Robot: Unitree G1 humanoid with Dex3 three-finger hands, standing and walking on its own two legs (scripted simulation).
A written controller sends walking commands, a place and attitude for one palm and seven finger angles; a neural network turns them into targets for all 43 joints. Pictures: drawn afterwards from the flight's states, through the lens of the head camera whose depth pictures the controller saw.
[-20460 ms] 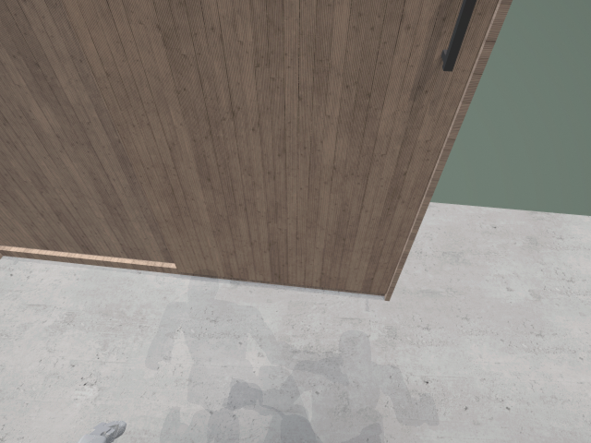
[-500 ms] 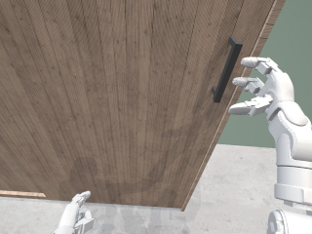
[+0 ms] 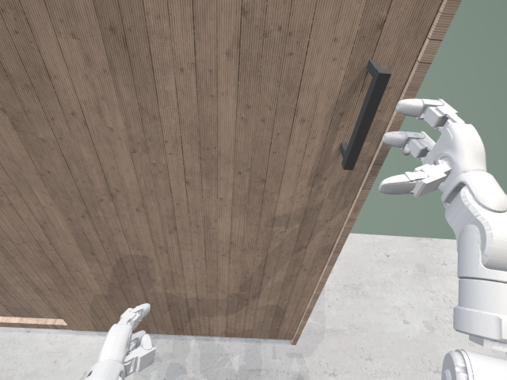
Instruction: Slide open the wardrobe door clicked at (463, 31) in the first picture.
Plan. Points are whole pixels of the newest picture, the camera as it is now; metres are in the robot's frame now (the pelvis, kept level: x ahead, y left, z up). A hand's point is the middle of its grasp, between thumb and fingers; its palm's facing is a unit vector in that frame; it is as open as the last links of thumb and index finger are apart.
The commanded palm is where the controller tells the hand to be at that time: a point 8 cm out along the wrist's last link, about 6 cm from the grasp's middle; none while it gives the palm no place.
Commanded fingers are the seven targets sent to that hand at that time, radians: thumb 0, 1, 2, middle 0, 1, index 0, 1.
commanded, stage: move the hooked fingers beside the handle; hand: right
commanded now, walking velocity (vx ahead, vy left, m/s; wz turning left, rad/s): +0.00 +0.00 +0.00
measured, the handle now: (360, 118) +0.44 -0.13 +0.25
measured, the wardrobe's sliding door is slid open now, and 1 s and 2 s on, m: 0.00 0.00 0.00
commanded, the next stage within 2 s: feel for the door with the fingertips in 1.06 s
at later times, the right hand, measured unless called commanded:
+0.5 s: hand (419, 156) +0.36 -0.19 +0.24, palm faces +0.03 +1.00 -0.04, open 14.0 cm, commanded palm +0.33 -0.24 +0.25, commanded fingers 0.00 0.50 -0.30 0.30 1.20 0.30 1.20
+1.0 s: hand (417, 153) +0.36 -0.19 +0.24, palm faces +0.02 +1.00 -0.03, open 14.0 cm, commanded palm +0.34 -0.24 +0.25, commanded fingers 0.00 0.50 -0.30 0.30 1.20 0.30 1.20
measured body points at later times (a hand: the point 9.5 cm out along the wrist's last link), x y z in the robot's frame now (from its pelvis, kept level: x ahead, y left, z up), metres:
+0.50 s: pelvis -0.01 +0.00 +0.00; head -0.03 +0.02 +0.45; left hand +0.19 +0.22 -0.08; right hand +0.35 -0.24 +0.25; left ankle -0.04 +0.10 -0.74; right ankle -0.03 -0.11 -0.74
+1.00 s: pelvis -0.01 +0.00 +0.00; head -0.03 +0.02 +0.45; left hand +0.16 +0.24 -0.09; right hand +0.36 -0.25 +0.25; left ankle -0.04 +0.10 -0.74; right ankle -0.03 -0.11 -0.74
